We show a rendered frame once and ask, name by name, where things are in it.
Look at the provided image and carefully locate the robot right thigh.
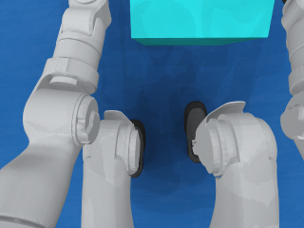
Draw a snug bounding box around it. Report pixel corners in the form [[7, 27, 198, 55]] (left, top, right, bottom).
[[200, 112, 279, 228]]

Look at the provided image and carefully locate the left robot forearm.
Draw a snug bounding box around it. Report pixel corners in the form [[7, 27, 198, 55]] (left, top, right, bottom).
[[23, 0, 112, 132]]

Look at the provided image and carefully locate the carton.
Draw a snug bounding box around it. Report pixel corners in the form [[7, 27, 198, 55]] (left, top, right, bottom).
[[129, 0, 275, 46]]

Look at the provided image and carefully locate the left robot shin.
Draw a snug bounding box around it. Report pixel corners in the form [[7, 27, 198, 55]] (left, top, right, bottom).
[[83, 110, 136, 174]]

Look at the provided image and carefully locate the right robot forearm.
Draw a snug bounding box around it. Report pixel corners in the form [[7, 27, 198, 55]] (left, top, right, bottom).
[[281, 0, 304, 96]]

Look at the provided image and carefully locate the robot right upper arm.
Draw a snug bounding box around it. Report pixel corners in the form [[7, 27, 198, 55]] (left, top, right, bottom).
[[280, 90, 304, 161]]

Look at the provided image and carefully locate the robot left upper arm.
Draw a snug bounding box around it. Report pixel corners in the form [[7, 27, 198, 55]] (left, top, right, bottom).
[[0, 88, 101, 228]]

